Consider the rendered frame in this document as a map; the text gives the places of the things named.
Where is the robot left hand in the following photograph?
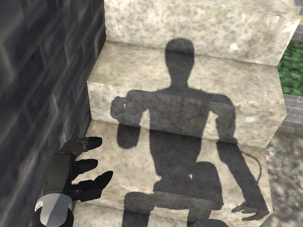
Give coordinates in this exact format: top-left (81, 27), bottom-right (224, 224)
top-left (43, 136), bottom-right (114, 202)

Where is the robot left forearm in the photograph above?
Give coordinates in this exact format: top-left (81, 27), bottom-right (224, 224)
top-left (31, 193), bottom-right (74, 227)

